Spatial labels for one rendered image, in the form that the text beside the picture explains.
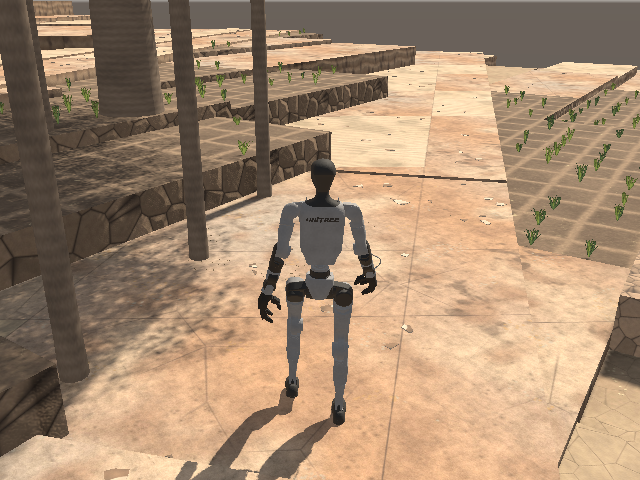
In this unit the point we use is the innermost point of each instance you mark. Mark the right robot hand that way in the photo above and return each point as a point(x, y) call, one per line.
point(363, 280)

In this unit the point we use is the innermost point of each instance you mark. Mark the right robot forearm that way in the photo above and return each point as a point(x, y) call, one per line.
point(367, 263)

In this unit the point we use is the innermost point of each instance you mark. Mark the robot left upper arm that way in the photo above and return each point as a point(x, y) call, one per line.
point(289, 212)

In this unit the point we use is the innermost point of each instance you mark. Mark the left robot hand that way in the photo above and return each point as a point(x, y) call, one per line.
point(262, 305)

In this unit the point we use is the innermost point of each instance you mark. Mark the humanoid robot torso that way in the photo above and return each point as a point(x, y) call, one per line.
point(321, 239)

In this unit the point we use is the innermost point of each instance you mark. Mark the left robot forearm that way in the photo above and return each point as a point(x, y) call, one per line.
point(273, 273)

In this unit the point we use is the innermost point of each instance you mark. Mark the robot right upper arm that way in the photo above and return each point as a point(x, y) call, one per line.
point(353, 213)

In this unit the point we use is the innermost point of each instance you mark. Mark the right robot thigh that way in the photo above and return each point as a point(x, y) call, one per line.
point(342, 309)

